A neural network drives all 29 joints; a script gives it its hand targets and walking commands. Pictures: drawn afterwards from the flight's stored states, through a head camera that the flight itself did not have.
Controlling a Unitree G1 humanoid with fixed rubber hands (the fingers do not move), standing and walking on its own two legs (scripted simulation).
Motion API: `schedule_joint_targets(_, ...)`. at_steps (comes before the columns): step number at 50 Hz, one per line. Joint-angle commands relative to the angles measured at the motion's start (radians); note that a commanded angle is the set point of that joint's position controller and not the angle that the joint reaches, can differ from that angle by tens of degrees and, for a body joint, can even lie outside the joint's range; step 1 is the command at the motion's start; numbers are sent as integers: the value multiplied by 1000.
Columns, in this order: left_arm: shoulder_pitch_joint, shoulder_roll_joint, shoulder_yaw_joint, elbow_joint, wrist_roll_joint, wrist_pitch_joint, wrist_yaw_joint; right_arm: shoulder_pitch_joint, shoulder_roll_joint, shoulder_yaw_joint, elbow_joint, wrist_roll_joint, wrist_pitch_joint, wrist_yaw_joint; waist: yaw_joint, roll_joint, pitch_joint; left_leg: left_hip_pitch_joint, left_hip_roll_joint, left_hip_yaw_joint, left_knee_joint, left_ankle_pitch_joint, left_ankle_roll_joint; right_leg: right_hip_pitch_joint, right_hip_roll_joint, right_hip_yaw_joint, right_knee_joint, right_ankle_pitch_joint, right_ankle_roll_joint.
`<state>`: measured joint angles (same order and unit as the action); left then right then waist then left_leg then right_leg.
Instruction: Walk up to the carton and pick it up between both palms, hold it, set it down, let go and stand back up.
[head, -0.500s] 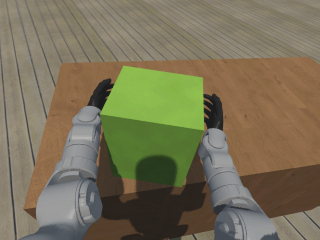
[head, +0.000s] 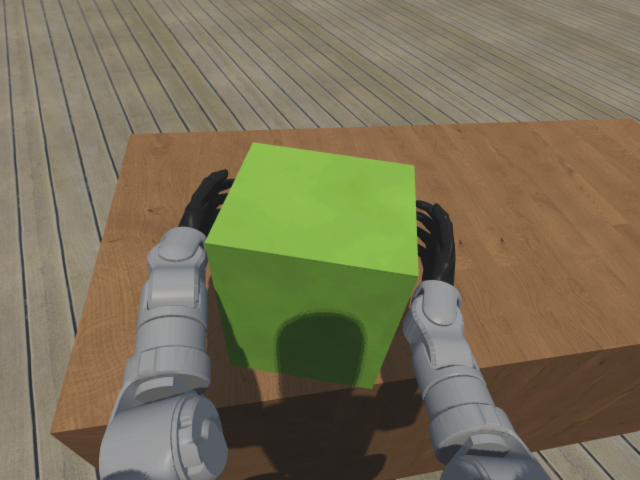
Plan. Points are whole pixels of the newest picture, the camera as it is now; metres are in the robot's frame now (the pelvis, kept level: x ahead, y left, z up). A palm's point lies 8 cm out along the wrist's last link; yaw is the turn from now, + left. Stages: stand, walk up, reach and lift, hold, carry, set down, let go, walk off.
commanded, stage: reach and lift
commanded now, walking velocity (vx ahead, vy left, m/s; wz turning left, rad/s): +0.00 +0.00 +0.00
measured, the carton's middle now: (315, 272) +0.39 -0.03 +0.06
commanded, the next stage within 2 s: none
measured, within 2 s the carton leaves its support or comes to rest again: leaves its support in 0.56 s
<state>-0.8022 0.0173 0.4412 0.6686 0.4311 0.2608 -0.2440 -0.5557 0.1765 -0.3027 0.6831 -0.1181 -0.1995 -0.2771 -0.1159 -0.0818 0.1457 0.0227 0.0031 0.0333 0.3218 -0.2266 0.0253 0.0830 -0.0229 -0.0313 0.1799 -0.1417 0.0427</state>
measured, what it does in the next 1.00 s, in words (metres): stands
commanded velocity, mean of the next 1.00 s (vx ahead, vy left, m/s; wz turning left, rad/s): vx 0.00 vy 0.00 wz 0.00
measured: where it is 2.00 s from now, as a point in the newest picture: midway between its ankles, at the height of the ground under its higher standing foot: outside the picture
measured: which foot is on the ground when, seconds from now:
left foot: down 0.00-1.00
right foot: down 0.00-1.00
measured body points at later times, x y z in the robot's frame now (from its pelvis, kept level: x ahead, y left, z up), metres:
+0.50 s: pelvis +0.00 +0.00 +0.00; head +0.01 +0.04 +0.45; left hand +0.43 +0.12 +0.12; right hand +0.35 -0.17 +0.10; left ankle -0.02 +0.09 -0.75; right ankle -0.02 -0.14 -0.75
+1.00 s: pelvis -0.04 -0.01 +0.00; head -0.02 +0.01 +0.45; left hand +0.42 +0.09 +0.16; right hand +0.34 -0.20 +0.10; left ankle -0.02 +0.09 -0.75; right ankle -0.02 -0.14 -0.75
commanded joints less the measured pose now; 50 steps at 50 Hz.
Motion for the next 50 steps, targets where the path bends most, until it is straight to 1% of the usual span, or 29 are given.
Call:
schedule_joint_targets(1,-298,-417,-251,-2,-19,-21,-78,-353,359,322,-42,-44,-13,106,-32,93,-308,105,-23,88,5,456,-49,72,80,-116,51,425,30)
schedule_joint_targets(3,-291,-416,-254,-10,-22,-18,-79,-344,353,327,-43,-38,-14,102,-36,87,-306,109,-22,85,5,458,-48,69,80,-119,48,426,29)
schedule_joint_targets(6,-280,-407,-254,-20,-19,-10,-75,-334,341,337,-50,-26,-19,93,-30,94,-303,111,-21,85,10,462,-48,57,78,-120,43,419,25)
schedule_joint_targets(10,-276,-405,-261,-27,-23,-5,-74,-328,331,339,-46,-14,-21,85,-36,95,-298,112,-16,79,8,458,-47,43,77,-123,37,405,23)
schedule_joint_targets(13,-280,-403,-259,-33,-24,-5,-70,-332,330,348,-49,-4,-25,81,-30,96,-300,112,-15,78,8,455,-45,35,77,-123,33,392,20)
schedule_joint_targets(15,-284,-405,-262,-38,-25,-5,-68,-335,330,353,-52,0,-28,76,-31,96,-310,112,-15,79,9,453,-44,37,76,-124,32,396,19)
schedule_joint_targets(18,-302,-423,-285,-56,-36,-15,-61,-363,334,369,-72,5,-53,69,-33,104,-359,125,-11,76,21,491,-50,33,76,-126,33,426,15)
schedule_joint_targets(21,-362,-452,-324,-89,-54,-67,-44,-420,347,382,-76,-6,-118,63,-31,121,-449,142,-2,73,41,561,-66,24,80,-133,39,463,4)
schedule_joint_targets(22,-383,-465,-344,-106,-59,-92,-34,-438,354,390,-70,-9,-146,62,-26,135,-483,157,2,70,50,600,-73,15,83,-135,41,475,-1)
schedule_joint_targets(24,-410,-487,-375,-116,-66,-137,-13,-469,367,395,-39,-18,-192,59,-18,160,-525,181,8,66,65,659,-84,-5,88,-137,36,481,-14)
schedule_joint_targets(26,-468,-513,-411,-123,-78,-193,5,-528,378,381,-13,-41,-249,57,-21,169,-565,186,11,63,76,695,-94,-17,91,-139,34,490,-24)
schedule_joint_targets(27,-481,-519,-419,-105,-77,-216,11,-545,381,368,20,-53,-267,54,-21,175,-553,178,11,62,73,680,-95,-20,90,-137,28,474,-29)
schedule_joint_targets(29,-546,-534,-437,-93,-82,-270,21,-612,389,335,50,-83,-313,52,-23,171,-566,149,11,64,59,625,-96,-19,86,-137,23,438,-33)
schedule_joint_targets(32,-622,-537,-422,-25,-67,-338,30,-704,396,280,127,-127,-363,55,-13,153,-544,87,7,74,18,488,-85,-7,74,-133,15,364,-32)
schedule_joint_targets(33,-628,-537,-410,9,-57,-351,34,-725,392,266,159,-135,-374,58,-1,153,-525,64,6,77,4,442,-81,-6,69,-131,13,332,-33)
schedule_joint_targets(35,-655,-534,-373,75,-37,-367,38,-778,387,229,212,-157,-387,66,21,132,-488,14,5,88,-35,315,-64,-14,59,-128,1,233,-35)
schedule_joint_targets(36,-668,-532,-351,107,-30,-367,41,-811,382,212,228,-165,-389,72,39,124,-476,-18,4,93,-56,242,-54,-17,54,-127,-2,174,-37)
schedule_joint_targets(39,-679,-528,-284,206,-14,-332,50,-894,374,180,232,-178,-361,93,89,93,-452,-97,-1,112,-112,52,-17,-17,38,-116,-11,34,-40)
schedule_joint_targets(40,-675,-528,-266,218,-11,-314,53,-903,371,177,221,-175,-343,100,99,82,-455,-109,-2,116,-125,15,-7,-9,36,-113,-11,8,-40)
schedule_joint_targets(42,-685,-539,-243,227,-14,-288,60,-940,370,181,170,-170,-316,115,117,62,-504,-122,-5,126,-131,-9,7,9,34,-105,-8,-10,-39)
schedule_joint_targets(43,-692,-550,-241,221,-18,-284,63,-960,374,190,131,-169,-311,121,121,49,-546,-119,-6,132,-126,6,11,22,34,-101,-4,12,-38)
schedule_joint_targets(44,-691,-554,-238,232,-17,-277,64,-956,379,197,130,-167,-297,126,116,47,-564,-111,-9,134,-119,18,11,33,34,-95,-2,31,-38)
schedule_joint_targets(46,-684,-567,-246,223,-20,-271,65,-953,393,227,96,-156,-281,132,113,38,-628,-94,-15,136,-100,75,11,71,35,-85,7,110,-35)
schedule_joint_targets(48,-670,-578,-268,203,-32,-257,65,-939,396,264,81,-132,-257,135,103,42,-661,-78,-19,133,-81,134,5,102,38,-77,18,188,-34)
schedule_joint_targets(50,-660,-593,-304,163,-56,-237,64,-942,397,310,41,-103,-236,136,91,40,-699,-50,-21,124,-58,204,-2,126,42,-74,30,273,-32)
